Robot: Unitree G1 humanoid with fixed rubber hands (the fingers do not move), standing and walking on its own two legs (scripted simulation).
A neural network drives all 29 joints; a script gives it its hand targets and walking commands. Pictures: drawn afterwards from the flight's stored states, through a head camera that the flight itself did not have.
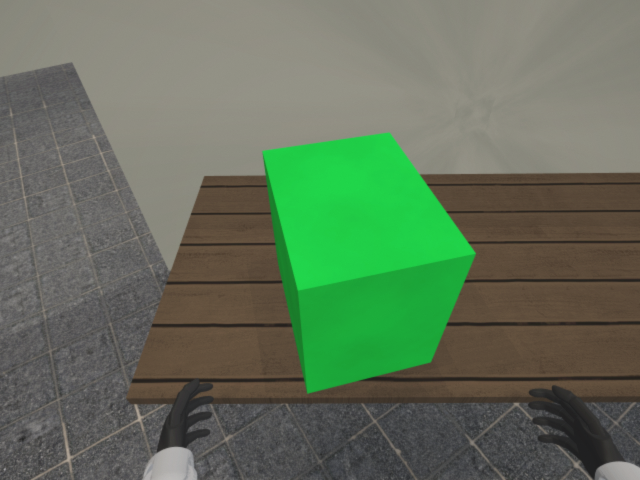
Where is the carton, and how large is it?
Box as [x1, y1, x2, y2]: [262, 132, 475, 393]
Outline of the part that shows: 389,132 262,151 278,264 307,393 429,362 432,358 475,254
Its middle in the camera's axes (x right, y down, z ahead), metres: +0.05 +0.04 +0.68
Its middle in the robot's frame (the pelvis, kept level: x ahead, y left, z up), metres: +0.48 -0.04 -0.04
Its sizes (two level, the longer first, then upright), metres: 0.304 0.232 0.299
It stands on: a table, 0.56 m high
